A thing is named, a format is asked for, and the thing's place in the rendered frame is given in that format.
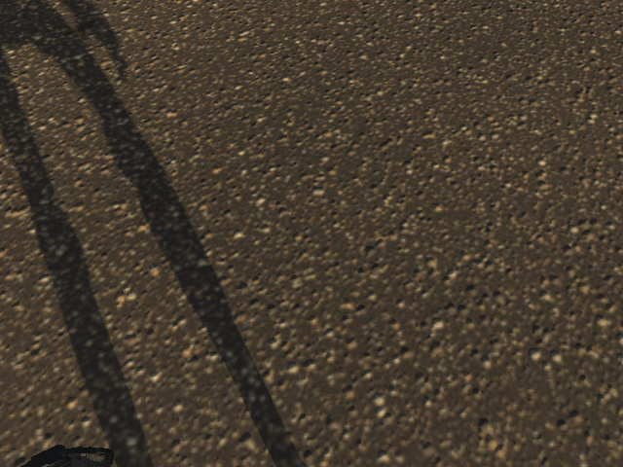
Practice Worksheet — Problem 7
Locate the robot left hand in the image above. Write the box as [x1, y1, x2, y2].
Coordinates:
[20, 445, 114, 467]

